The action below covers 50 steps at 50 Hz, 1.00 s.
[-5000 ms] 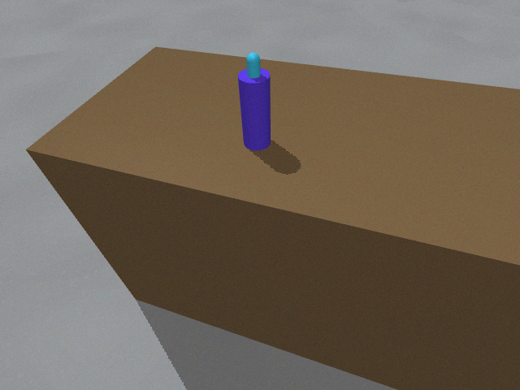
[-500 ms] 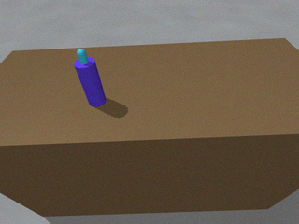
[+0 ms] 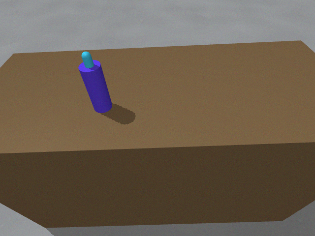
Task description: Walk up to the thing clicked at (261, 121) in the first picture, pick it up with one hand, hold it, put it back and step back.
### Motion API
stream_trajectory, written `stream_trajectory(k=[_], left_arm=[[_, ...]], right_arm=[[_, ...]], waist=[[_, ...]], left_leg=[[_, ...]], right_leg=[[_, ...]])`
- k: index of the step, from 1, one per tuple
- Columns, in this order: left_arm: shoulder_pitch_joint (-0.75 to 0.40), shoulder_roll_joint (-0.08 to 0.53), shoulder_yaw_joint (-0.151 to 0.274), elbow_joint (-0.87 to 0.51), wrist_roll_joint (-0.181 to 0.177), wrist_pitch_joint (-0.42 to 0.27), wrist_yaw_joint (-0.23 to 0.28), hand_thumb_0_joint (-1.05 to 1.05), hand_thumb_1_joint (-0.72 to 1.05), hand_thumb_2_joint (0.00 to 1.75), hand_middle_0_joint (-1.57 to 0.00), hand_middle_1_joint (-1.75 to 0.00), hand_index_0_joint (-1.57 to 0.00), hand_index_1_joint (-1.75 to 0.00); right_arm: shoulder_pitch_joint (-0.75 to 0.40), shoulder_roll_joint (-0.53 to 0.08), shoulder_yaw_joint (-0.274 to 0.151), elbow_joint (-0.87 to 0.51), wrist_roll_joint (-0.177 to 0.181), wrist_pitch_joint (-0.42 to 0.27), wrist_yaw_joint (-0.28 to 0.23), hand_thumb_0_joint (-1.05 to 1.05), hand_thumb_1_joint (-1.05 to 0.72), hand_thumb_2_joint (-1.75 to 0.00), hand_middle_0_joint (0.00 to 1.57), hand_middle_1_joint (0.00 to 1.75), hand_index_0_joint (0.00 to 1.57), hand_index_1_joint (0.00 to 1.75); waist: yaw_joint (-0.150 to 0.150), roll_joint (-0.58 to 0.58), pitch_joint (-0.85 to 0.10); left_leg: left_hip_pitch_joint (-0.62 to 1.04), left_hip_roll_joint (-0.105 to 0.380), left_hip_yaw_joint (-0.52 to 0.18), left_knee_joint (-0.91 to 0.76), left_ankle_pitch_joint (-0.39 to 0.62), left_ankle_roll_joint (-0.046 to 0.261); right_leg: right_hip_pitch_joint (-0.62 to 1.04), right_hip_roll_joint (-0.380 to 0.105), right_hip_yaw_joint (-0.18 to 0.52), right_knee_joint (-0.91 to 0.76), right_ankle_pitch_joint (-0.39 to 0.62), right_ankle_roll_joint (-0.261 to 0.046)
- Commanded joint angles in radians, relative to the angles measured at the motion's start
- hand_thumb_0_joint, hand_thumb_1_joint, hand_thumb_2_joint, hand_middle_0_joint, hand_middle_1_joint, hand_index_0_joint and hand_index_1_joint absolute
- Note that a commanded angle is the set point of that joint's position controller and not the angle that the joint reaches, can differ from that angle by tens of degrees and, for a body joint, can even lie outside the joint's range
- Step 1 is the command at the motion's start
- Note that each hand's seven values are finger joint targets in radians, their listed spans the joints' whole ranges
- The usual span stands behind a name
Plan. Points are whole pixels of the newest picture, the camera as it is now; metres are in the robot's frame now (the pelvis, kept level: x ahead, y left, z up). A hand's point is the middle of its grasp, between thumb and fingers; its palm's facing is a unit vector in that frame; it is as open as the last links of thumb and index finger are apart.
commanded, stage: stand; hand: left
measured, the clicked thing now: (95, 82) +0.53 +0.21 +0.12
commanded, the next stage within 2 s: rise first in 0.50 s
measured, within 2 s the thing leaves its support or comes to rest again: neither
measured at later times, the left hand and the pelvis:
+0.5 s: hand out of the picture +0.08 +0.25 -0.16, palm faces -0.04 -0.93 -0.35, open 7.3 cm; pelvis +0.00 +0.00 +0.00, yaw +0 degrees
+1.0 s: hand out of the picture +0.16 +0.27 -0.09, palm faces +0.27 -0.90 -0.35, open 14.4 cm; pelvis +0.00 +0.00 -0.01, yaw +2 degrees
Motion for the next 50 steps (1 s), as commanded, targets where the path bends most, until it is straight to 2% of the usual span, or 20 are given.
stream_trajectory(k=[1, 5, 12, 29, 30, 31, 32, 33, 34, 35, 36, 37, 38, 39, 40, 44, 46, 47, 49, 50], left_arm=[[-0.036, 0.222, 0.045, -0.059, -0.001, -0.023, 0.012, 0.0, 0.9, 0.9, -0.2, -0.3, -0.2, -0.3], [-0.038, 0.223, 0.046, -0.059, 0.0, -0.02, 0.011, 0.0, 0.9, 0.9, -0.2, -0.3, -0.2, -0.3], [-0.034, 0.216, 0.043, -0.063, -0.004, -0.025, 0.012, 0.0, 0.9, 0.9, -0.2, -0.3, -0.2, -0.3], [-0.034, 0.214, 0.045, -0.059, -0.004, -0.022, 0.011, 0.0, 0.9, 0.9, -0.2, -0.3, -0.2, -0.3], [-0.039, 0.222, 0.048, -0.059, -0.002, -0.021, 0.011, 0.0, 0.82, 0.82, -0.12, -0.22, -0.12, -0.22], [-0.39, -0.001, 0.011, -0.41, -0.076, -0.105, 0.017, 0.0, 0.74, 0.74, -0.04, -0.14, -0.04, -0.14], [-0.383, 0.088, 0.033, -0.464, -0.115, -0.145, 0.046, 0.0, 0.66, 0.66, -0.06, -0.06, -0.03, -0.08], [-0.253, 0.15, 0.061, -0.354, -0.108, -0.136, 0.061, 0.0, 0.58, 0.58, -0.07, -0.06, -0.05, -0.08], [-0.206, 0.184, 0.095, -0.292, -0.109, -0.124, 0.074, 0.0, 0.5, 0.5, -0.09, -0.07, -0.07, -0.09], [-0.164, 0.252, 0.176, -0.284, -0.103, -0.117, 0.085, 0.0, 0.42, 0.42, -0.07, -0.07, -0.06, -0.08], [-0.15, 0.245, 0.195, -0.266, -0.09, -0.121, 0.09, 0.0, 0.34, 0.34, -0.08, -0.07, -0.07, -0.08], [-0.16, 0.183, 0.171, -0.285, -0.08, -0.125, 0.088, 0.0, 0.26, 0.26, -0.07, -0.06, -0.07, -0.07], [-0.133, 0.184, 0.2, -0.354, -0.064, -0.131, 0.089, 0.0, 0.19, 0.23, -0.07, -0.06, -0.06, -0.06], [-0.022, 0.185, 0.234, -0.365, -0.049, -0.127, 0.087, 0.0, 0.11, 0.2, -0.08, -0.07, -0.08, -0.07], [0.059, 0.177, 0.244, -0.341, -0.047, -0.115, 0.089, 0.0, 0.08, 0.17, -0.07, -0.07, -0.08, -0.06], [0.079, 0.136, 0.239, -0.522, -0.051, -0.104, 0.078, 0.0, -0.09, 0.1, -0.06, -0.06, -0.07, -0.04], [-0.013, 0.1, 0.201, -0.648, -0.055, -0.111, 0.076, 0.0, -0.23, 0.08, -0.06, -0.05, -0.06, -0.05], [-0.032, 0.122, 0.226, -0.671, -0.055, -0.112, 0.082, 0.0, -0.31, 0.07, -0.06, -0.05, -0.05, -0.04], [-0.04, 0.099, 0.206, -0.777, -0.055, -0.125, 0.085, 0.0, -0.43, 0.04, -0.05, -0.04, -0.05, -0.05], [-0.049, 0.125, 0.22, -0.846, -0.055, -0.134, 0.092, 0.0, -0.5, 0.03, -0.06, -0.04, -0.05, -0.05]], right_arm=[[-0.041, -0.215, -0.043, -0.066, -0.001, -0.019, -0.018, 0.0, -0.9, -0.9, 0.2, 0.3, 0.2, 0.3], [-0.036, -0.215, -0.044, -0.063, -0.003, -0.016, -0.018, 0.0, -0.9, -0.9, 0.2, 0.3, 0.2, 0.3], [-0.03, -0.219, -0.043, -0.065, -0.001, -0.02, -0.02, 0.0, -0.9, -0.9, 0.2, 0.3, 0.2, 0.3], [-0.029, -0.217, -0.044, -0.067, -0.003, -0.018, -0.018, 0.0, -0.9, -0.9, 0.2, 0.3, 0.2, 0.3], [-0.032, -0.214, -0.043, -0.066, -0.002, -0.018, -0.019, 0.0, -0.82, -0.82, 0.12, 0.22, 0.12, 0.22], [-0.383, -0.015, 0.008, -0.417, 0.098, -0.145, -0.029, 0.0, -0.74, -0.74, 0.04, 0.14, 0.05, 0.14], [-0.364, -0.052, 0.008, -0.505, 0.112, -0.166, -0.045, 0.0, -0.66, -0.66, 0.04, 0.06, 0.05, 0.06], [-0.254, -0.156, -0.037, -0.414, 0.113, -0.158, -0.068, 0.0, -0.58, -0.58, 0.04, 0.05, 0.05, 0.05], [-0.209, -0.179, -0.07, -0.32, 0.109, -0.147, -0.081, 0.0, -0.5, -0.5, 0.04, 0.05, 0.05, 0.05], [-0.188, -0.247, -0.143, -0.29, 0.097, -0.146, -0.094, 0.0, -0.42, -0.42, 0.04, 0.05, 0.05, 0.05], [-0.17, -0.222, -0.152, -0.27, 0.077, -0.148, -0.099, 0.0, -0.34, -0.34, 0.04, 0.05, 0.05, 0.05], [-0.16, -0.148, -0.126, -0.273, 0.068, -0.15, -0.095, 0.0, -0.26, -0.26, 0.05, 0.05, 0.05, 0.05], [-0.146, -0.123, -0.139, -0.296, 0.056, -0.151, -0.089, 0.0, -0.19, -0.21, 0.05, 0.05, 0.05, 0.05], [-0.018, -0.144, -0.186, -0.29, 0.043, -0.146, -0.088, 0.0, -0.15, -0.2, 0.05, 0.05, 0.05, 0.05], [0.068, -0.135, -0.187, -0.262, 0.043, -0.133, -0.089, 0.0, -0.09, -0.18, 0.05, 0.05, 0.05, 0.05], [0.042, -0.078, -0.161, -0.404, 0.045, -0.118, -0.082, 0.0, 0.11, -0.12, 0.05, 0.05, 0.05, 0.05], [-0.023, -0.037, -0.128, -0.461, 0.047, -0.118, -0.082, 0.0, 0.2, -0.1, 0.05, 0.05, 0.05, 0.05], [-0.052, -0.067, -0.143, -0.525, 0.045, -0.124, -0.089, 0.0, 0.25, -0.08, 0.05, 0.05, 0.05, 0.05], [-0.081, -0.021, -0.103, -0.598, 0.048, -0.135, -0.09, 0.0, 0.34, -0.06, 0.05, 0.05, 0.05, 0.05], [-0.07, -0.045, -0.116, -0.626, 0.044, -0.138, -0.098, 0.0, 0.37, -0.05, 0.05, 0.05, 0.05, 0.05]], waist=[[0.001, -0.017, -0.058], [-0.002, -0.017, -0.032], [-0.002, 0.005, -0.088], [0.0, 0.008, -0.038], [0.0, -0.001, -0.047], [-0.027, 0.038, -0.112], [0.021, -0.043, -0.138], [-0.001, -0.021, -0.082], [0.001, 0.017, -0.06], [0.017, 0.038, -0.095], [0.022, 0.036, -0.162], [0.017, 0.024, -0.194], [0.027, 0.032, -0.226], [0.019, 0.055, -0.258], [0.02, 0.06, -0.231], [0.029, 0.024, -0.247], [0.029, 0.053, -0.184], [0.019, 0.021, -0.188], [0.028, 0.012, -0.177], [0.024, 0.03, -0.185]], left_leg=[[0.019, 0.105, -0.078, -0.057, 0.084, 0.038], [0.009, 0.099, -0.078, -0.062, 0.008, 0.036], [0.028, 0.106, -0.07, -0.038, 0.148, 0.039], [-0.001, 0.102, -0.077, -0.063, 0.044, 0.039], [-0.002, 0.104, -0.079, -0.059, 0.057, 0.039], [-0.146, -0.022, 0.035, 0.056, 0.009, 0.015], [-0.095, -0.015, 0.026, 0.012, -0.044, 0.018], [-0.107, -0.011, 0.03, 0.009, -0.078, 0.017], [-0.163, -0.016, 0.035, 0.03, -0.08, 0.01], [-0.162, -0.013, 0.038, 0.05, -0.054, 0.007], [-0.156, -0.013, 0.039, 0.076, -0.017, 0.009], [-0.152, -0.016, 0.031, 0.086, 0.007, 0.013], [-0.147, -0.022, 0.028, 0.087, 0.035, 0.017], [-0.11, -0.025, 0.033, 0.084, 0.082, 0.016], [-0.106, -0.023, 0.032, 0.077, 0.127, 0.012], [-0.084, -0.027, 0.039, 0.073, 0.203, 0.011], [-0.098, -0.026, 0.041, 0.054, 0.149, 0.01], [-0.093, -0.026, 0.04, 0.051, 0.128, 0.014], [-0.09, -0.022, 0.035, 0.039, 0.086, 0.019], [-0.079, -0.024, 0.034, 0.036, 0.086, 0.019]], right_leg=[[-0.027, -0.099, 0.059, -0.052, 0.109, -0.047], [-0.059, -0.095, 0.066, -0.069, 0.009, -0.046], [0.005, -0.106, 0.058, -0.039, 0.19, -0.045], [-0.024, -0.102, 0.061, -0.066, 0.066, -0.045], [-0.011, -0.103, 0.062, -0.061, 0.08, -0.048], [-0.104, 0.012, -0.077, 0.03, -0.001, -0.032], [-0.025, 0.01, -0.081, -0.003, -0.069, -0.031], [-0.071, 0.019, -0.074, 0.005, -0.089, -0.034], [-0.11, 0.028, -0.082, 0.025, -0.091, -0.039], [-0.105, 0.025, -0.082, 0.053, -0.062, -0.042], [-0.096, 0.019, -0.076, 0.074, -0.018, -0.042], [-0.09, 0.02, -0.076, 0.078, 0.01, -0.039], [-0.07, 0.018, -0.076, 0.078, 0.034, -0.039], [-0.056, 0.024, -0.079, 0.074, 0.074, -0.041], [-0.057, 0.03, -0.087, 0.07, 0.109, -0.041], [-0.028, 0.024, -0.096, 0.057, 0.177, -0.028], [-0.064, 0.017, -0.095, 0.045, 0.122, -0.031], [-0.062, 0.015, -0.091, 0.036, 0.103, -0.029], [-0.049, 0.016, -0.091, 0.03, 0.062, -0.03], [-0.045, 0.015, -0.09, 0.027, 0.06, -0.033]])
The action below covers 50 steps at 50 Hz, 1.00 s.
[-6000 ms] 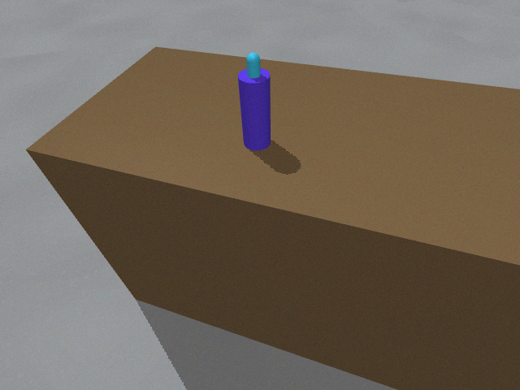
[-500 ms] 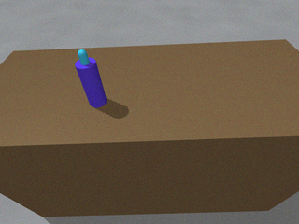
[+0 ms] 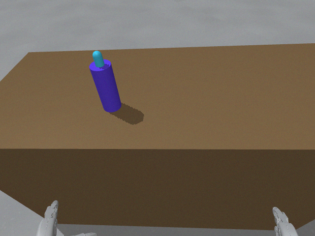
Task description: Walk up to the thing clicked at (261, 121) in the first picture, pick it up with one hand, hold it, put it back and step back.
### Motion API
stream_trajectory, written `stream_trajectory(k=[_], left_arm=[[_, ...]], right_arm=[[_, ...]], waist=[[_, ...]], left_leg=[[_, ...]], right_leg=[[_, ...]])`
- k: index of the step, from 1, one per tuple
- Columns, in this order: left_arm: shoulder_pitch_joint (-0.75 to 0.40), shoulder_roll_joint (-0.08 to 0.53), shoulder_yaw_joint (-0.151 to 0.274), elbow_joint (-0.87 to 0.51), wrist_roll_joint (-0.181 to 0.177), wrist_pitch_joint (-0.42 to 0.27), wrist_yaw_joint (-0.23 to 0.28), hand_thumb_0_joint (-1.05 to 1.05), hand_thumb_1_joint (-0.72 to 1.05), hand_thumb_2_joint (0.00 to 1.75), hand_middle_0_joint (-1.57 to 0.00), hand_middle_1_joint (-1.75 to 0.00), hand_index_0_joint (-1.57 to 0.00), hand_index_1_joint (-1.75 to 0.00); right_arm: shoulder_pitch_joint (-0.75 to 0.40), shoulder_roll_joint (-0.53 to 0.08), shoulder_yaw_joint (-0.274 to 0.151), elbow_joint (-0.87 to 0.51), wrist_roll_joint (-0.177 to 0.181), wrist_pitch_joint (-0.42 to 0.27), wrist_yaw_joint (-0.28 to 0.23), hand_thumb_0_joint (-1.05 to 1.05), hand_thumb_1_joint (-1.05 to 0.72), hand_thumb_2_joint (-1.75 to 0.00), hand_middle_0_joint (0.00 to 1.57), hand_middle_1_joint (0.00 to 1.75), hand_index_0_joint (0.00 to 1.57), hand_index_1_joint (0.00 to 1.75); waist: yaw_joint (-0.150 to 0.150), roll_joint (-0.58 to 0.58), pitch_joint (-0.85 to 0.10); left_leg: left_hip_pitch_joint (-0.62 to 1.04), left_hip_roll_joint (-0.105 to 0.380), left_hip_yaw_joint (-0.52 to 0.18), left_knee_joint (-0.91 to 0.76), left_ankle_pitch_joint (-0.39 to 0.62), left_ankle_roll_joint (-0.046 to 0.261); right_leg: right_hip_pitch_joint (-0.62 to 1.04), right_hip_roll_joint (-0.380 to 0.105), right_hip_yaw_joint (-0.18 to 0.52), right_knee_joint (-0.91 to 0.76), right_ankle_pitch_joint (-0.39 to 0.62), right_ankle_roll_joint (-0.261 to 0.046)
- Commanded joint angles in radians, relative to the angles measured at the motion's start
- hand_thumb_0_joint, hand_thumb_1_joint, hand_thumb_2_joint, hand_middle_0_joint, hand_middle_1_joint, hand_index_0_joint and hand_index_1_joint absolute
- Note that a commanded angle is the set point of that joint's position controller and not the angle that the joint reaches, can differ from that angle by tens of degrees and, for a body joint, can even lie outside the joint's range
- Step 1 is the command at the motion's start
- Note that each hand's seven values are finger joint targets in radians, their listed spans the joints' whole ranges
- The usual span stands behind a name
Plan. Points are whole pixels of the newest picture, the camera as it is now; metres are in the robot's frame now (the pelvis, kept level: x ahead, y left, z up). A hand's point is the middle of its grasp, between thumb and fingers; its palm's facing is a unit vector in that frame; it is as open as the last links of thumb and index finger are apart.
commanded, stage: rise first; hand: left
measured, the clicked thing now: (105, 82) +0.53 +0.19 +0.13
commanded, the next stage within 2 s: go down in 1.50 s
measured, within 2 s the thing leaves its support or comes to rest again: neither
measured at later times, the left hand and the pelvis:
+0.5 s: hand (45, 204) +0.19 +0.26 +0.07, palm faces +0.36 -0.84 -0.40, open 17.5 cm; pelvis +0.01 -0.01 +0.00, yaw +1 degrees
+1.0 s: hand (22, 193) +0.18 +0.26 +0.15, palm faces +0.43 -0.79 -0.45, open 17.6 cm; pelvis +0.00 -0.01 +0.00, yaw +2 degrees
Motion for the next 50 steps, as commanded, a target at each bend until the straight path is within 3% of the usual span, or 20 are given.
stream_trajectory(k=[1, 3, 5, 7, 10, 13, 14, 16, 17, 18, 24, 25, 27, 33, 36, 38, 40, 42, 49, 50], left_arm=[[-0.119, 0.208, 0.082, -0.369, -0.003, -0.073, 0.023, 0.0, -0.54, 0.03, -0.06, -0.05, -0.06, -0.05], [-0.054, 0.197, 0.087, -0.466, -0.003, -0.082, 0.025, 0.0, -0.58, 0.0, -0.06, -0.05, -0.05, -0.05], [0.029, 0.23, 0.143, -0.515, -0.005, -0.083, 0.029, 0.0, -0.57, 0.01, -0.05, -0.05, -0.05, -0.05], [0.047, 0.197, 0.132, -0.571, -0.007, -0.087, 0.024, 0.0, -0.56, 0.0, -0.05, -0.04, -0.05, -0.04], [0.129, 0.183, 0.146, -0.642, -0.011, -0.095, 0.008, 0.0, -0.54, 0.0, -0.04, -0.04, -0.04, -0.03], [0.168, 0.207, 0.189, -0.675, -0.016, -0.105, -0.007, 0.0, -0.53, 0.0, -0.03, -0.03, -0.04, -0.03], [0.132, 0.184, 0.163, -0.769, -0.02, -0.115, -0.016, 0.0, -0.53, 0.0, -0.03, -0.02, -0.03, -0.02], [0.133, 0.201, 0.196, -0.793, -0.021, -0.121, -0.019, 0.0, -0.53, 0.0, -0.03, -0.03, -0.03, -0.03], [0.152, 0.215, 0.216, -0.767, -0.02, -0.12, -0.017, 0.0, -0.54, 0.0, -0.03, -0.03, -0.03, -0.03], [0.084, 0.215, 0.209, -0.873, -0.021, -0.138, -0.018, 0.0, -0.55, 0.0, -0.04, -0.03, -0.03, -0.03], [0.146, 0.251, 0.276, -0.897, -0.017, -0.172, -0.015, 0.0, -0.54, 0.0, -0.03, -0.03, -0.03, -0.03], [0.153, 0.215, 0.24, -0.92, -0.015, -0.182, -0.022, 0.0, -0.55, 0.0, -0.04, -0.03, -0.03, -0.03], [0.145, 0.239, 0.273, -0.94, -0.016, -0.196, -0.018, 0.0, -0.56, 0.0, -0.04, -0.03, -0.03, -0.03], [0.151, 0.26, 0.313, -0.955, -0.019, -0.228, -0.026, 0.0, -0.55, 0.0, -0.04, -0.03, -0.03, -0.03], [0.138, 0.258, 0.317, -0.972, -0.02, -0.244, -0.028, 0.0, -0.56, 0.0, -0.04, -0.03, -0.03, -0.03], [0.136, 0.251, 0.312, -0.991, -0.019, -0.254, -0.032, 0.0, -0.55, 0.0, -0.03, -0.03, -0.03, -0.03], [0.114, 0.273, 0.33, -1.0, -0.02, -0.263, -0.028, 0.0, -0.56, 0.01, -0.04, -0.03, -0.03, -0.03], [0.106, 0.269, 0.333, -1.012, -0.02, -0.271, -0.03, 0.0, -0.56, 0.01, -0.03, -0.02, -0.03, -0.03], [0.118, 0.293, 0.37, -1.025, -0.025, -0.298, -0.03, 0.0, -0.56, 0.03, -0.03, -0.03, -0.03, -0.04], [0.107, 0.276, 0.352, -1.042, -0.024, -0.302, -0.032, 0.0, -0.57, 0.03, -0.04, -0.03, -0.02, -0.04]], right_arm=[[-0.091, -0.177, -0.051, -0.284, -0.011, -0.063, -0.029, 0.0, 0.4, -0.05, 0.05, 0.05, 0.05, 0.05], [-0.018, -0.155, -0.04, -0.318, -0.012, -0.074, -0.029, 0.0, 0.45, -0.03, 0.05, 0.05, 0.05, 0.05], [0.023, -0.156, -0.056, -0.329, -0.013, -0.072, -0.028, 0.0, 0.47, -0.03, 0.05, 0.05, 0.05, 0.05], [-0.054, -0.153, -0.051, -0.384, -0.016, -0.082, -0.025, 0.0, 0.49, -0.02, 0.05, 0.05, 0.05, 0.05], [0.062, -0.107, -0.043, -0.376, -0.014, -0.071, -0.011, 0.0, 0.51, -0.02, 0.05, 0.05, 0.05, 0.05], [0.109, -0.144, -0.091, -0.381, -0.012, -0.065, -0.003, 0.0, 0.53, -0.01, 0.05, 0.05, 0.05, 0.05], [0.093, -0.099, -0.065, -0.378, -0.009, -0.064, 0.007, 0.0, 0.54, -0.01, 0.05, 0.05, 0.05, 0.05], [0.061, -0.087, -0.056, -0.376, -0.011, -0.062, 0.013, 0.0, 0.54, -0.01, 0.05, 0.05, 0.05, 0.05], [0.039, -0.119, -0.089, -0.378, -0.013, -0.062, 0.009, 0.0, 0.54, -0.01, 0.05, 0.05, 0.05, 0.05], [-0.007, -0.092, -0.065, -0.386, -0.014, -0.064, 0.013, 0.0, 0.53, -0.01, 0.05, 0.05, 0.05, 0.05], [-0.014, -0.131, -0.102, -0.362, -0.026, -0.072, 0.005, 0.0, 0.54, -0.01, 0.05, 0.05, 0.05, 0.05], [0.026, -0.074, -0.072, -0.277, -0.028, -0.067, 0.011, 0.0, 0.53, -0.01, 0.05, 0.05, 0.05, 0.05], [-0.021, -0.154, -0.13, -0.333, -0.031, -0.075, 0.002, 0.0, 0.53, -0.01, 0.05, 0.05, 0.05, 0.05], [-0.009, -0.1, -0.092, -0.306, -0.025, -0.08, 0.005, 0.0, 0.54, -0.02, 0.05, 0.05, 0.05, 0.05], [-0.006, -0.155, -0.142, -0.324, -0.028, -0.088, -0.001, 0.0, 0.53, -0.02, 0.05, 0.05, 0.05, 0.05], [0.026, -0.069, -0.08, -0.264, -0.023, -0.083, 0.009, 0.0, 0.54, -0.02, 0.05, 0.05, 0.05, 0.05], [-0.001, -0.147, -0.144, -0.298, -0.025, -0.089, 0.001, 0.0, 0.53, -0.02, 0.05, 0.05, 0.05, 0.05], [0.002, -0.102, -0.104, -0.293, -0.023, -0.091, 0.006, 0.0, 0.53, -0.02, 0.05, 0.05, 0.05, 0.05], [0.017, -0.135, -0.153, -0.257, -0.02, -0.101, 0.004, 0.0, 0.54, -0.03, 0.05, 0.05, 0.05, 0.05], [0.012, -0.106, -0.123, -0.266, -0.02, -0.101, 0.009, 0.0, 0.54, -0.03, 0.05, 0.05, 0.05, 0.05]], waist=[[-0.01, 0.001, -0.115], [-0.009, 0.025, -0.112], [0.004, 0.03, -0.082], [0.015, -0.006, -0.085], [0.003, -0.003, -0.044], [-0.007, -0.013, -0.016], [0.008, 0.0, 0.001], [0.024, 0.021, 0.003], [0.025, 0.013, -0.002], [0.031, 0.047, -0.006], [0.036, 0.007, -0.008], [0.042, 0.038, 0.004], [0.03, 0.003, -0.011], [0.042, -0.01, 0.011], [0.03, -0.03, -0.012], [0.046, 0.004, 0.018], [0.031, 0.008, 0.004], [0.041, -0.005, 0.011], [0.04, 0.01, 0.016], [0.04, 0.023, 0.012]], left_leg=[[0.059, -0.015, 0.062, -0.083, 0.145, 0.016], [0.082, -0.014, 0.062, -0.083, 0.179, 0.013], [0.076, -0.015, 0.063, -0.081, 0.211, 0.009], [0.084, -0.016, 0.06, -0.079, 0.219, 0.014], [0.087, -0.017, 0.064, -0.082, 0.235, 0.015], [0.098, -0.018, 0.068, -0.082, 0.24, 0.015], [0.092, -0.021, 0.063, -0.089, 0.221, 0.015], [0.088, -0.019, 0.062, -0.091, 0.225, 0.013], [0.086, -0.017, 0.058, -0.092, 0.224, 0.012], [0.091, -0.021, 0.058, -0.098, 0.197, 0.012], [0.091, -0.027, 0.058, -0.091, 0.169, 0.019], [0.093, -0.029, 0.06, -0.094, 0.163, 0.019], [0.102, -0.023, 0.053, -0.095, 0.154, 0.018], [0.093, -0.034, 0.055, -0.095, 0.135, 0.024], [0.111, -0.03, 0.053, -0.095, 0.137, 0.024], [0.097, -0.032, 0.053, -0.101, 0.137, 0.023], [0.109, -0.03, 0.051, -0.106, 0.132, 0.019], [0.102, -0.032, 0.049, -0.104, 0.129, 0.022], [0.097, -0.037, 0.051, -0.103, 0.112, 0.024], [0.102, -0.035, 0.05, -0.106, 0.122, 0.022]], right_leg=[[0.064, 0.023, -0.062, -0.063, 0.119, -0.033], [0.084, 0.026, -0.068, -0.059, 0.152, -0.036], [0.088, 0.026, -0.074, -0.058, 0.174, -0.037], [0.114, 0.024, -0.075, -0.061, 0.183, -0.035], [0.105, 0.024, -0.082, -0.065, 0.204, -0.032], [0.093, 0.024, -0.083, -0.07, 0.214, -0.029], [0.085, 0.025, -0.087, -0.069, 0.192, -0.032], [0.089, 0.023, -0.085, -0.069, 0.188, -0.033], [0.097, 0.022, -0.085, -0.069, 0.185, -0.033], [0.097, 0.02, -0.081, -0.071, 0.158, -0.036], [0.11, 0.017, -0.082, -0.08, 0.129, -0.03], [0.104, 0.016, -0.081, -0.077, 0.125, -0.033], [0.1, 0.02, -0.083, -0.076, 0.115, -0.031], [0.099, 0.013, -0.083, -0.091, 0.098, -0.024], [0.096, 0.012, -0.082, -0.087, 0.103, -0.022], [0.092, 0.012, -0.085, -0.085, 0.103, -0.026], [0.09, 0.012, -0.084, -0.084, 0.099, -0.026], [0.094, 0.012, -0.087, -0.087, 0.095, -0.025], [0.087, 0.008, -0.084, -0.09, 0.078, -0.024], [0.088, 0.008, -0.085, -0.087, 0.09, -0.026]])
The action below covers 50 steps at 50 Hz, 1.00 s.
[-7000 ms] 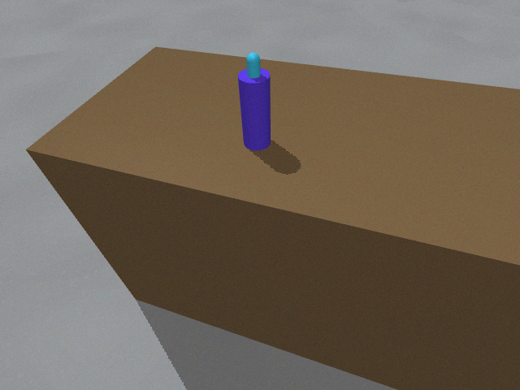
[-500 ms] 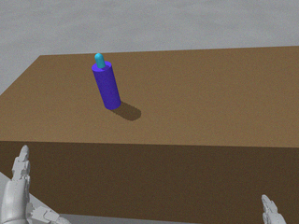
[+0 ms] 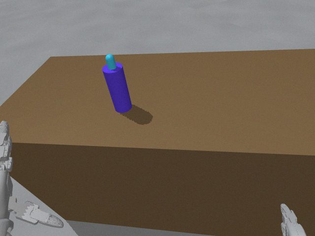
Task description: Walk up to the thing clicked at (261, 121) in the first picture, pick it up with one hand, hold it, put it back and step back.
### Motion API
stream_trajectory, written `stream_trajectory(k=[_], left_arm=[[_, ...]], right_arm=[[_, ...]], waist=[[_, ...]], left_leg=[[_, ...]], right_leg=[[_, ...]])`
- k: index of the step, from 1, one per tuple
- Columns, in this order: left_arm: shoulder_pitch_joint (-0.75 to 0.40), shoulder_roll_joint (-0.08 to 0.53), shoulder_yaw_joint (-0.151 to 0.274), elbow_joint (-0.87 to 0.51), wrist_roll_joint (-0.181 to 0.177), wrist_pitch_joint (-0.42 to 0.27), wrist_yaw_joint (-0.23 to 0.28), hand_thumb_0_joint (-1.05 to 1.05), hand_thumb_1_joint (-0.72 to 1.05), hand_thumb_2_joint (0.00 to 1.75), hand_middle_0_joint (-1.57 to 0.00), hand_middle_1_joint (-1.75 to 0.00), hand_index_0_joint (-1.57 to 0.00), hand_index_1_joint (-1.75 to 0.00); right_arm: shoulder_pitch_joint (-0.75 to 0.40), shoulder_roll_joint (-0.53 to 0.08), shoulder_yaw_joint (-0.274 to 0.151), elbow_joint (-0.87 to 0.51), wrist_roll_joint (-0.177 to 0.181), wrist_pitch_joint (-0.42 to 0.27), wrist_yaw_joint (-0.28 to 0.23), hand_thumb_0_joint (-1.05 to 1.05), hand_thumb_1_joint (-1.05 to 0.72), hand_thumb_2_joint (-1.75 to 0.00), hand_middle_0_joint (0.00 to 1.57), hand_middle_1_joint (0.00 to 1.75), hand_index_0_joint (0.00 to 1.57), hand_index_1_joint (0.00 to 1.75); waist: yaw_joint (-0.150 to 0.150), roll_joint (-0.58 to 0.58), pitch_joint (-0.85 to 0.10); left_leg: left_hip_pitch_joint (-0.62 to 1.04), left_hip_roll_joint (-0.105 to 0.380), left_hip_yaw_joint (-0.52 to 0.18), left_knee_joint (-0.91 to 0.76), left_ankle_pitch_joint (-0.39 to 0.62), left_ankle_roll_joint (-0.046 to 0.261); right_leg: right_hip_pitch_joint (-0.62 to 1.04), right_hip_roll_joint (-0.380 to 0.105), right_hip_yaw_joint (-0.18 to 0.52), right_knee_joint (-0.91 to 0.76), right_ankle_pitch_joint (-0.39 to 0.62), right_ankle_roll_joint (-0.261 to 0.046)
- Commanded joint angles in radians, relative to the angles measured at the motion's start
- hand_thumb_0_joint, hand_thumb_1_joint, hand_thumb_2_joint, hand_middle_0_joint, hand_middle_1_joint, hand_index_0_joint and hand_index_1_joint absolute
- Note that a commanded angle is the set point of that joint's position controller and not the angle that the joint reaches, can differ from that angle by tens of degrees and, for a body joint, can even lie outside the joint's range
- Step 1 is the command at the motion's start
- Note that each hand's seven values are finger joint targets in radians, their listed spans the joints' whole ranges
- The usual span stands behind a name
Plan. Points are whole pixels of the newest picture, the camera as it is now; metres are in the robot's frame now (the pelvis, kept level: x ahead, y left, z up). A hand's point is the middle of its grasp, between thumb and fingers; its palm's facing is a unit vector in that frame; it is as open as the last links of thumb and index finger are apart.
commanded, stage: rise first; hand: left
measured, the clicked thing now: (116, 83) +0.54 +0.19 +0.12
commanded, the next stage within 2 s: go down in 0.50 s
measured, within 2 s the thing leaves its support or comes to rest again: neither
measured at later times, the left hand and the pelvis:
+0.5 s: hand (22, 169) +0.19 +0.27 +0.19, palm faces +0.45 -0.77 -0.45, open 17.7 cm; pelvis +0.00 +0.00 +0.00, yaw +0 degrees
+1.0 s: hand (17, 145) +0.24 +0.30 +0.20, palm faces +0.42 -0.83 -0.36, open 17.5 cm; pelvis -0.01 +0.00 -0.01, yaw +1 degrees
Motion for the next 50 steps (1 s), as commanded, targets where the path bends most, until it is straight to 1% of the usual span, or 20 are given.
stream_trajectory(k=[1, 9, 11, 13, 15, 16, 18, 20, 22, 26, 28, 29, 31, 32, 33, 34, 35, 38, 46, 50], left_arm=[[-0.108, 0.224, 0.145, -0.219, -0.015, -0.078, 0.015, 0.0, -0.57, 0.03, -0.03, -0.03, -0.02, -0.04], [-0.131, 0.232, 0.163, -0.248, -0.019, -0.099, 0.016, 0.0, -0.6, 0.06, -0.04, -0.03, -0.02, -0.05], [-0.125, 0.217, 0.148, -0.246, -0.017, -0.099, 0.014, 0.0, -0.6, 0.06, -0.04, -0.03, -0.02, -0.05], [-0.137, 0.25, 0.18, -0.255, -0.02, -0.102, 0.017, 0.0, -0.6, 0.06, -0.04, -0.03, -0.02, -0.05], [-0.138, 0.224, 0.16, -0.261, -0.019, -0.104, 0.011, 0.0, -0.6, 0.06, -0.04, -0.03, -0.02, -0.05], [-0.151, 0.241, 0.177, -0.258, -0.02, -0.106, 0.014, 0.0, -0.61, 0.07, -0.04, -0.03, -0.02, -0.06], [-0.136, 0.234, 0.173, -0.262, -0.021, -0.108, 0.013, 0.0, -0.61, 0.07, -0.04, -0.03, -0.02, -0.05], [-0.155, 0.25, 0.191, -0.27, -0.019, -0.111, 0.015, 0.0, -0.61, 0.08, -0.04, -0.03, -0.02, -0.06], [-0.159, 0.246, 0.19, -0.268, -0.021, -0.113, 0.014, 0.0, -0.61, 0.09, -0.04, -0.03, -0.02, -0.06], [-0.179, 0.253, 0.199, -0.269, -0.024, -0.114, 0.014, 0.0, -0.61, 0.09, -0.04, -0.03, -0.01, -0.06], [-0.183, 0.244, 0.192, -0.274, -0.022, -0.117, 0.011, 0.0, -0.61, 0.1, -0.04, -0.04, -0.02, -0.07], [-0.182, 0.256, 0.204, -0.263, -0.024, -0.115, 0.011, 0.0, -0.61, 0.1, -0.04, -0.04, -0.02, -0.07], [-0.131, 0.161, 0.169, -0.219, -0.035, -0.154, -0.018, 0.0, -0.59, 0.11, -0.02, -0.02, 0.0, -0.05], [-0.222, 0.296, 0.236, -0.3, -0.023, -0.138, 0.006, 0.0, -0.6, 0.08, -0.05, -0.1, -0.05, -0.1], [-0.184, 0.186, 0.188, -0.234, -0.036, -0.168, -0.022, 0.0, -0.57, 0.07, -0.06, -0.07, -0.06, -0.08], [-0.168, 0.219, 0.218, -0.211, -0.041, -0.18, -0.032, 0.0, -0.59, 0.07, -0.06, -0.09, -0.06, -0.09], [-0.213, 0.235, 0.234, -0.212, -0.047, -0.184, -0.035, 0.0, -0.6, 0.05, -0.07, -0.08, -0.07, -0.08], [-0.288, 0.278, 0.255, -0.206, -0.054, -0.19, -0.043, 0.0, -0.59, 0.06, -0.07, -0.08, -0.07, -0.08], [-0.554, 0.374, 0.236, -0.012, -0.093, -0.065, -0.126, 0.0, -0.54, 0.06, -0.06, -0.05, -0.06, -0.05], [-0.693, 0.44, 0.26, 0.087, -0.129, -0.006, -0.199, 0.0, -0.48, 0.08, -0.04, -0.03, -0.04, -0.04]], right_arm=[[-0.106, -0.171, -0.069, -0.2, 0.001, -0.063, -0.013, 0.0, 0.54, -0.03, 0.05, 0.05, 0.05, 0.05], [-0.089, -0.167, -0.078, -0.204, 0.006, -0.066, -0.01, 0.0, 0.53, -0.04, 0.05, 0.05, 0.05, 0.05], [-0.067, -0.113, -0.034, -0.18, 0.006, -0.063, -0.002, 0.0, 0.53, -0.04, 0.05, 0.05, 0.05, 0.05], [-0.075, -0.176, -0.089, -0.187, 0.006, -0.066, -0.01, 0.0, 0.53, -0.04, 0.05, 0.05, 0.05, 0.05], [-0.066, -0.121, -0.045, -0.169, 0.007, -0.065, -0.003, 0.0, 0.53, -0.04, 0.05, 0.05, 0.05, 0.05], [-0.074, -0.162, -0.081, -0.192, 0.005, -0.07, -0.008, 0.0, 0.52, -0.05, 0.05, 0.05, 0.05, 0.05], [-0.07, -0.129, -0.05, -0.161, 0.006, -0.068, -0.003, 0.0, 0.53, -0.05, 0.05, 0.05, 0.05, 0.05], [-0.086, -0.178, -0.082, -0.225, 0.003, -0.074, -0.007, 0.0, 0.52, -0.05, 0.05, 0.05, 0.05, 0.05], [-0.06, -0.129, -0.05, -0.197, 0.008, -0.071, -0.003, 0.0, 0.52, -0.05, 0.05, 0.05, 0.05, 0.05], [-0.079, -0.158, -0.075, -0.203, 0.005, -0.075, -0.006, 0.0, 0.52, -0.06, 0.05, 0.05, 0.05, 0.05], [-0.054, -0.106, -0.034, -0.172, 0.007, -0.076, -0.001, 0.0, 0.51, -0.06, 0.05, 0.05, 0.05, 0.05], [-0.053, -0.147, -0.068, -0.195, 0.008, -0.077, -0.005, 0.0, 0.52, -0.06, 0.05, 0.05, 0.05, 0.05], [-0.095, -0.129, -0.053, -0.195, -0.009, -0.067, 0.004, 0.0, 0.57, -0.05, 0.05, 0.05, 0.05, 0.05], [-0.091, -0.161, -0.077, -0.223, 0.005, -0.073, -0.005, 0.0, 0.51, -0.05, 0.05, 0.05, 0.05, 0.05], [-0.061, -0.123, -0.062, -0.153, -0.009, -0.058, 0.005, 0.0, 0.51, -0.05, 0.05, 0.05, 0.05, 0.05], [-0.115, -0.111, -0.046, -0.192, -0.007, -0.055, 0.009, 0.0, 0.52, -0.05, 0.05, 0.05, 0.05, 0.05], [-0.106, -0.155, -0.077, -0.225, -0.012, -0.054, 0.007, 0.0, 0.51, -0.05, 0.05, 0.05, 0.05, 0.05], [-0.114, -0.133, -0.057, -0.224, -0.008, -0.043, 0.006, 0.0, 0.52, -0.05, 0.05, 0.05, 0.05, 0.05], [-0.089, -0.129, -0.024, -0.187, 0.006, -0.037, -0.036, 0.0, 0.53, -0.05, 0.05, 0.05, 0.05, 0.05], [-0.125, -0.116, 0.021, -0.194, 0.008, -0.046, -0.049, 0.0, 0.54, -0.05, 0.05, 0.05, 0.05, 0.05]], waist=[[-0.004, -0.046, -0.06], [0.0, -0.026, -0.065], [0.012, -0.018, -0.051], [0.007, -0.021, -0.052], [0.011, -0.01, -0.04], [0.001, -0.015, -0.065], [0.02, -0.012, -0.045], [0.01, -0.028, -0.063], [0.011, -0.004, -0.047], [0.01, -0.023, -0.061], [0.013, -0.021, -0.053], [0.001, -0.032, -0.052], [-0.007, -0.108, -0.09], [0.021, -0.015, -0.072], [-0.012, -0.071, -0.092], [0.012, -0.068, -0.06], [-0.014, -0.074, -0.103], [-0.008, -0.028, -0.096], [-0.062, -0.016, -0.119], [-0.047, -0.009, -0.16]], left_leg=[[-0.013, -0.027, 0.075, -0.068, 0.112, 0.032], [-0.01, -0.03, 0.078, -0.069, 0.125, 0.03], [-0.02, -0.029, 0.077, -0.069, 0.128, 0.03], [-0.019, -0.03, 0.078, -0.07, 0.113, 0.03], [-0.025, -0.028, 0.078, -0.076, 0.103, 0.029], [-0.012, -0.029, 0.079, -0.068, 0.112, 0.03], [-0.031, -0.028, 0.075, -0.071, 0.106, 0.029], [-0.022, -0.024, 0.074, -0.072, 0.11, 0.027], [-0.028, -0.028, 0.078, -0.073, 0.096, 0.028], [-0.024, -0.032, 0.081, -0.065, 0.097, 0.031], [-0.027, -0.032, 0.08, -0.065, 0.093, 0.032], [-0.022, -0.03, 0.081, -0.065, 0.091, 0.032], [-0.053, -0.028, 0.074, -0.015, 0.099, 0.028], [-0.017, -0.034, 0.08, -0.064, 0.096, 0.029], [-0.054, -0.03, 0.076, -0.013, 0.081, 0.027], [-0.079, -0.037, 0.08, -0.01, 0.069, 0.025], [-0.063, -0.035, 0.079, -0.004, 0.068, 0.027], [-0.084, -0.043, 0.083, 0.005, 0.052, 0.025], [-0.089, -0.046, 0.073, 0.024, 0.049, 0.036], [-0.099, -0.042, 0.064, 0.012, 0.023, 0.037]], right_leg=[[-0.017, 0.019, -0.056, -0.079, 0.105, -0.013], [-0.01, 0.019, -0.056, -0.074, 0.118, -0.014], [-0.011, 0.017, -0.057, -0.074, 0.118, -0.015], [-0.016, 0.02, -0.058, -0.074, 0.103, -0.015], [-0.018, 0.021, -0.057, -0.072, 0.096, -0.016], [-0.014, 0.018, -0.054, -0.074, 0.104, -0.014], [-0.01, 0.021, -0.059, -0.069, 0.097, -0.016], [-0.009, 0.025, -0.059, -0.066, 0.1, -0.016], [-0.017, 0.023, -0.058, -0.07, 0.087, -0.017], [-0.021, 0.015, -0.052, -0.076, 0.09, -0.013], [-0.023, 0.017, -0.055, -0.074, 0.084, -0.013], [-0.026, 0.019, -0.053, -0.074, 0.086, -0.011], [-0.042, 0.021, -0.058, -0.034, 0.08, -0.008], [-0.022, 0.015, -0.055, -0.068, 0.082, -0.013], [-0.049, 0.017, -0.052, -0.031, 0.069, -0.011], [-0.068, 0.014, -0.055, -0.035, 0.043, -0.008], [-0.054, 0.014, -0.049, -0.028, 0.057, -0.007], [-0.077, 0.009, -0.044, -0.02, 0.043, -0.009], [-0.117, 0.001, -0.036, -0.009, 0.074, 0.0], [-0.105, 0.007, -0.043, -0.011, 0.039, -0.007]])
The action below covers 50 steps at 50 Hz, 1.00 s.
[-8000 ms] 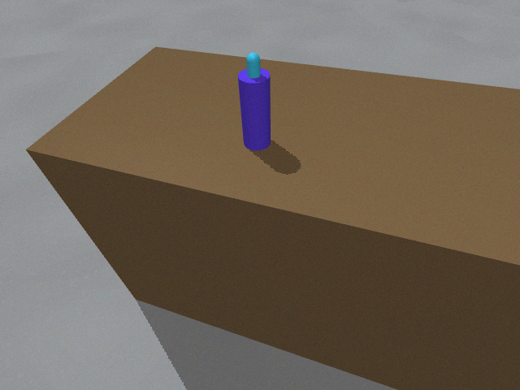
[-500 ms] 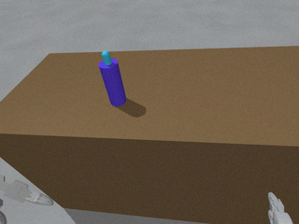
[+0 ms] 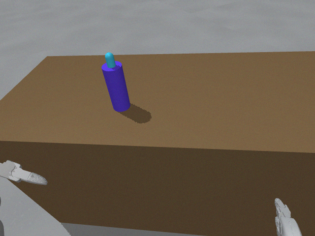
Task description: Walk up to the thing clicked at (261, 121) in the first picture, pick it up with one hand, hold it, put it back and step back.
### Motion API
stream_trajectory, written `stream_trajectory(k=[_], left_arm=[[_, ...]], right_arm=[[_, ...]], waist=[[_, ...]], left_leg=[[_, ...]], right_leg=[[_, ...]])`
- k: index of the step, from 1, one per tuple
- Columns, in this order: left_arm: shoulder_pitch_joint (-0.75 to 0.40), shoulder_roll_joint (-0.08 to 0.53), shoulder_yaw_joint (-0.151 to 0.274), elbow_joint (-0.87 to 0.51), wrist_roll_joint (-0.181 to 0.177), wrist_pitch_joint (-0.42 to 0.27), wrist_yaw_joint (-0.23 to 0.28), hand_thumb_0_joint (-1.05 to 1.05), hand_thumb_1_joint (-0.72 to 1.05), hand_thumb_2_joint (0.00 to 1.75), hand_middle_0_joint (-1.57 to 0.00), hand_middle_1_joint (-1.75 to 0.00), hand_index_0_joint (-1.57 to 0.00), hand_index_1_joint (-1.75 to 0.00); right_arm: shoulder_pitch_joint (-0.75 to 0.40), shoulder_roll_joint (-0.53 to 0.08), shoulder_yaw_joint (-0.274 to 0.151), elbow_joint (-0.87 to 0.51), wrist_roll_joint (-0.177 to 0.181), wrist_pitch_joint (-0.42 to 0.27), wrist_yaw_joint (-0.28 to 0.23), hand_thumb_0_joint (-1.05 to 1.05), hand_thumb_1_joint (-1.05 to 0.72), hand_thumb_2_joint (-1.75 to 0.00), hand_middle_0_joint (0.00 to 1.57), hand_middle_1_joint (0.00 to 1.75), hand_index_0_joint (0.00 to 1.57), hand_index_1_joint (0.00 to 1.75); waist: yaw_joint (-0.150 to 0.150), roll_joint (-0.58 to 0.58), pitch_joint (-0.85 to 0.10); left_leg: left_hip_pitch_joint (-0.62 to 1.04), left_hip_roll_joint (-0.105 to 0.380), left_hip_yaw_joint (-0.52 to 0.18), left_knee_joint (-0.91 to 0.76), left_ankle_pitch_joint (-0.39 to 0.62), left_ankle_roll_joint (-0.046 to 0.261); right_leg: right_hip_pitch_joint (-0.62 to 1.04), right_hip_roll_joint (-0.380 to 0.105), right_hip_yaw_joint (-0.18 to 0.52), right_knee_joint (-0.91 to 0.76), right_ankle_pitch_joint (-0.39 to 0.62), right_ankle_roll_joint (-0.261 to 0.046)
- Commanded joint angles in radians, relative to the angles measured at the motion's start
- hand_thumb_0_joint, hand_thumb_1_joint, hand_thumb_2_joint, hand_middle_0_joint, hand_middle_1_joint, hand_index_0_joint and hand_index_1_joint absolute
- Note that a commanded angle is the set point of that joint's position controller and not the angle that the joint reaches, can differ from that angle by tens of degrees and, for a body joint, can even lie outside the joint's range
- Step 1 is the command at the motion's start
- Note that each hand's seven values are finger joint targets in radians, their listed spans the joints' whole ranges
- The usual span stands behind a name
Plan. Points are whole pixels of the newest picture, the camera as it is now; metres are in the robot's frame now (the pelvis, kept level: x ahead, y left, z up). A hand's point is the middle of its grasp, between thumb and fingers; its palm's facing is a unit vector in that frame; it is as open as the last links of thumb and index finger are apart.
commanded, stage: go down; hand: left
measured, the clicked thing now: (115, 82) +0.55 +0.18 +0.13
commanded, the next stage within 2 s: none
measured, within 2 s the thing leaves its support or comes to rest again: neither
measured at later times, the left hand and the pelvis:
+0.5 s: hand (23, 117) +0.32 +0.32 +0.21, palm faces +0.23 -0.95 -0.21, open 17.2 cm; pelvis +0.00 +0.01 +0.00, yaw -2 degrees
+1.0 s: hand (22, 98) +0.37 +0.35 +0.22, palm faces +0.15 -0.99 -0.07, open 17.6 cm; pelvis +0.00 +0.01 +0.00, yaw -2 degrees
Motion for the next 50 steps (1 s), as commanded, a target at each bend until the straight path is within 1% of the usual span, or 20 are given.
stream_trajectory(k=[1, 7, 9, 14, 16, 18, 19, 21, 22, 23, 26, 27, 29, 33, 38, 39, 42, 45, 48, 50], left_arm=[[-0.357, 0.349, 0.125, -0.072, -0.059, 0.013, -0.071, 0.0, -0.47, 0.07, -0.04, -0.04, -0.04, -0.04], [-0.518, 0.434, 0.154, 0.065, -0.094, 0.099, -0.167, 0.0, -0.45, 0.1, -0.04, -0.03, -0.03, -0.04], [-0.549, 0.426, 0.137, 0.104, -0.098, 0.119, -0.195, 0.0, -0.46, 0.09, -0.04, -0.03, -0.03, -0.04], [-0.542, 0.418, 0.137, 0.144, -0.087, 0.148, -0.229, 0.0, -0.46, 0.08, -0.03, -0.02, -0.03, -0.03], [-0.539, 0.423, 0.15, 0.161, -0.094, 0.158, -0.235, 0.0, -0.45, 0.09, -0.03, -0.02, -0.03, -0.03], [-0.611, 0.455, 0.16, 0.114, -0.089, 0.154, -0.233, 0.0, -0.46, 0.09, -0.03, -0.02, -0.03, -0.03], [-0.597, 0.459, 0.169, 0.136, -0.088, 0.159, -0.231, 0.0, -0.46, 0.1, -0.03, -0.02, -0.02, -0.03], [-0.644, 0.428, 0.131, 0.111, -0.082, 0.159, -0.231, 0.0, -0.47, 0.1, -0.03, -0.03, -0.02, -0.03], [-0.635, 0.449, 0.148, 0.149, -0.08, 0.166, -0.23, 0.0, -0.47, 0.1, -0.03, -0.03, -0.03, -0.03], [-0.652, 0.405, 0.102, 0.181, -0.082, 0.175, -0.234, 0.0, -0.46, 0.1, -0.03, -0.02, -0.02, -0.03], [-0.755, 0.521, 0.152, 0.21, -0.078, 0.186, -0.241, 0.0, -0.51, 0.1, -0.03, -0.04, -0.03, -0.04], [-0.809, 0.557, 0.169, 0.177, -0.082, 0.185, -0.246, 0.0, -0.54, 0.1, -0.03, -0.04, -0.03, -0.04], [-0.83, 0.499, 0.116, 0.271, -0.082, 0.194, -0.27, 0.0, -0.51, 0.1, -0.02, -0.03, -0.03, -0.04], [-0.884, 0.541, 0.098, 0.441, -0.083, 0.216, -0.318, 0.0, -0.56, 0.11, -0.03, -0.04, -0.02, -0.05], [-0.963, 0.626, 0.131, 0.549, -0.092, 0.22, -0.364, 0.0, -0.56, 0.1, -0.02, -0.03, -0.02, -0.04], [-0.955, 0.595, 0.102, 0.615, -0.088, 0.229, -0.374, 0.0, -0.57, 0.09, -0.03, -0.04, -0.03, -0.04], [-1.021, 0.667, 0.136, 0.621, -0.089, 0.227, -0.388, 0.0, -0.56, 0.1, -0.03, -0.03, -0.03, -0.04], [-1.041, 0.677, 0.127, 0.674, -0.08, 0.235, -0.398, 0.0, -0.57, 0.1, -0.03, -0.03, -0.02, -0.04], [-1.073, 0.664, 0.093, 0.705, -0.078, 0.24, -0.41, 0.0, -0.58, 0.1, -0.03, -0.03, -0.03, -0.04], [-1.109, 0.754, 0.156, 0.662, -0.075, 0.235, -0.405, 0.0, -0.6, 0.09, -0.03, -0.03, -0.03, -0.04]], right_arm=[[-0.078, -0.105, 0.004, -0.138, 0.004, -0.061, -0.027, 0.0, 0.54, -0.05, 0.05, 0.05, 0.05, 0.05], [-0.104, -0.126, 0.03, -0.159, 0.009, -0.073, -0.04, 0.0, 0.54, -0.05, 0.05, 0.05, 0.05, 0.05], [-0.127, -0.17, -0.001, -0.183, 0.008, -0.082, -0.047, 0.0, 0.54, -0.05, 0.05, 0.05, 0.05, 0.05], [-0.042, -0.107, 0.044, -0.131, 0.001, -0.081, -0.036, 0.0, 0.54, -0.05, 0.05, 0.05, 0.05, 0.05], [-0.077, -0.147, 0.018, -0.176, -0.004, -0.091, -0.034, 0.0, 0.55, -0.05, 0.05, 0.05, 0.05, 0.05], [-0.066, -0.127, 0.036, -0.166, -0.007, -0.089, -0.028, 0.0, 0.55, -0.05, 0.05, 0.05, 0.05, 0.05], [-0.085, -0.158, 0.011, -0.193, -0.009, -0.094, -0.03, 0.0, 0.55, -0.05, 0.05, 0.05, 0.05, 0.05], [-0.068, -0.106, 0.051, -0.167, -0.008, -0.096, -0.024, 0.0, 0.55, -0.05, 0.05, 0.05, 0.05, 0.05], [-0.081, -0.127, 0.031, -0.165, -0.008, -0.099, -0.029, 0.0, 0.55, -0.05, 0.05, 0.05, 0.05, 0.05], [-0.059, -0.137, 0.014, -0.113, -0.01, -0.096, -0.031, 0.0, 0.55, -0.05, 0.05, 0.05, 0.05, 0.05], [-0.074, -0.139, 0.024, -0.092, -0.008, -0.106, -0.038, 0.0, 0.56, -0.05, 0.05, 0.05, 0.05, 0.05], [-0.102, -0.193, -0.009, -0.146, -0.009, -0.118, -0.048, 0.0, 0.56, -0.05, 0.05, 0.05, 0.05, 0.05], [-0.085, -0.105, 0.067, -0.079, -0.007, -0.127, -0.046, 0.0, 0.56, -0.05, 0.05, 0.05, 0.05, 0.05], [-0.108, -0.143, 0.058, -0.061, -0.01, -0.141, -0.067, 0.0, 0.56, -0.05, 0.05, 0.05, 0.05, 0.05], [-0.108, -0.162, 0.073, -0.108, -0.014, -0.169, -0.078, 0.0, 0.57, -0.05, 0.05, 0.05, 0.05, 0.05], [-0.078, -0.118, 0.108, -0.064, -0.015, -0.167, -0.077, 0.0, 0.57, -0.05, 0.05, 0.05, 0.05, 0.05], [-0.091, -0.169, 0.091, -0.123, -0.018, -0.178, -0.089, 0.0, 0.57, -0.05, 0.05, 0.05, 0.05, 0.05], [-0.088, -0.11, 0.147, -0.128, -0.016, -0.176, -0.09, 0.0, 0.57, -0.05, 0.05, 0.05, 0.05, 0.05], [-0.077, -0.114, 0.141, -0.108, -0.019, -0.18, -0.093, 0.0, 0.57, -0.05, 0.05, 0.05, 0.05, 0.05], [-0.104, -0.172, 0.105, -0.168, -0.022, -0.19, -0.106, 0.0, 0.56, -0.05, 0.05, 0.05, 0.05, 0.05]], waist=[[-0.022, 0.025, -0.094], [-0.014, 0.053, -0.2], [-0.021, 0.052, -0.212], [0.0, 0.078, -0.217], [-0.003, 0.042, -0.239], [0.002, 0.087, -0.248], [-0.001, 0.058, -0.236], [-0.008, 0.092, -0.208], [-0.006, 0.078, -0.205], [-0.025, 0.083, -0.173], [-0.028, 0.1, -0.206], [-0.038, 0.084, -0.229], [-0.045, 0.093, -0.189], [-0.061, 0.058, -0.222], [-0.051, 0.038, -0.261], [-0.052, 0.051, -0.235], [-0.054, 0.059, -0.312], [-0.045, 0.054, -0.303], [-0.052, 0.096, -0.285], [-0.052, 0.088, -0.365]], left_leg=[[-0.007, -0.026, 0.069, -0.101, 0.06, 0.033], [0.017, -0.02, 0.067, -0.089, 0.17, 0.027], [0.025, -0.012, 0.061, -0.094, 0.176, 0.024], [0.029, 0.0, 0.062, -0.073, 0.278, 0.012], [0.034, 0.003, 0.06, -0.07, 0.299, 0.011], [0.032, 0.002, 0.064, -0.067, 0.288, 0.009], [0.022, 0.005, 0.06, -0.073, 0.28, 0.009], [0.017, 0.0, 0.067, -0.075, 0.231, 0.011], [0.008, 0.002, 0.065, -0.079, 0.206, 0.013], [0.0, -0.002, 0.068, -0.084, 0.155, 0.015], [-0.002, -0.012, 0.073, -0.079, 0.115, 0.024], [0.006, -0.01, 0.069, -0.08, 0.118, 0.026], [-0.006, -0.009, 0.068, -0.082, 0.116, 0.028], [-0.003, -0.017, 0.067, -0.079, 0.096, 0.038], [-0.016, -0.023, 0.067, -0.073, 0.076, 0.041], [-0.02, -0.021, 0.065, -0.076, 0.07, 0.04], [0.006, -0.012, 0.055, -0.065, 0.15, 0.031], [-0.019, -0.02, 0.063, -0.054, 0.18, 0.035], [-0.016, -0.021, 0.066, -0.058, 0.129, 0.034], [0.007, -0.021, 0.065, -0.046, 0.153, 0.035]], right_leg=[[-0.015, 0.02, -0.038, -0.106, 0.077, -0.016], [0.012, 0.026, -0.038, -0.086, 0.168, -0.025], [0.01, 0.031, -0.038, -0.08, 0.168, -0.029], [0.001, 0.038, -0.042, -0.062, 0.235, -0.033], [0.012, 0.04, -0.042, -0.062, 0.251, -0.031], [0.01, 0.038, -0.037, -0.063, 0.243, -0.032], [0.008, 0.043, -0.039, -0.062, 0.233, -0.031], [-0.014, 0.039, -0.033, -0.068, 0.203, -0.03], [-0.023, 0.04, -0.034, -0.07, 0.181, -0.03], [-0.051, 0.04, -0.032, -0.078, 0.144, -0.029], [-0.054, 0.033, -0.024, -0.093, 0.12, -0.025], [-0.046, 0.035, -0.026, -0.09, 0.13, -0.022], [-0.068, 0.036, -0.03, -0.084, 0.133, -0.022], [-0.093, 0.03, -0.025, -0.091, 0.121, -0.022], [-0.084, 0.031, -0.029, -0.099, 0.096, -0.019], [-0.106, 0.034, -0.031, -0.096, 0.089, -0.022], [-0.091, 0.036, -0.034, -0.08, 0.157, -0.025], [-0.077, 0.031, -0.028, -0.083, 0.18, -0.023], [-0.119, 0.032, -0.026, -0.088, 0.136, -0.028], [-0.094, 0.031, -0.024, -0.083, 0.162, -0.023]])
